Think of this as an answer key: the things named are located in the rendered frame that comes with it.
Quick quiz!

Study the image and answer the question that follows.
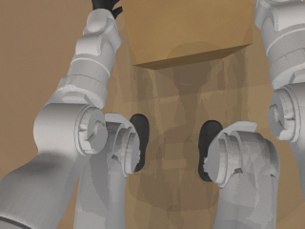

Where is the carton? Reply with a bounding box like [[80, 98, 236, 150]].
[[121, 0, 254, 71]]

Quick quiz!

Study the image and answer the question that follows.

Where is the left robot forearm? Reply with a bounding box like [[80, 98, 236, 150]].
[[33, 9, 122, 138]]

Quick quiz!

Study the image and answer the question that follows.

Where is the right robot upper arm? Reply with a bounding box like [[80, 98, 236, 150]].
[[267, 82, 305, 201]]

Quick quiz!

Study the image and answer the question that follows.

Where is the right robot forearm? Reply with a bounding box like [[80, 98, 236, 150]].
[[254, 0, 305, 90]]

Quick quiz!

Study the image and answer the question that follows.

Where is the left robot thigh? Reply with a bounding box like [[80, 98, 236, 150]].
[[73, 121, 139, 229]]

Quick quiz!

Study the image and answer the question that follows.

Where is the robot right shin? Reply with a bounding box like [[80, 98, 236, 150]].
[[203, 120, 280, 180]]

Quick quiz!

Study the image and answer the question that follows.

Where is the left robot upper arm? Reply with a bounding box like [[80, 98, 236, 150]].
[[0, 103, 108, 229]]

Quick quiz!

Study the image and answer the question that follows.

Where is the left robot hand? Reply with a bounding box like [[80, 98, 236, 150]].
[[91, 0, 123, 20]]

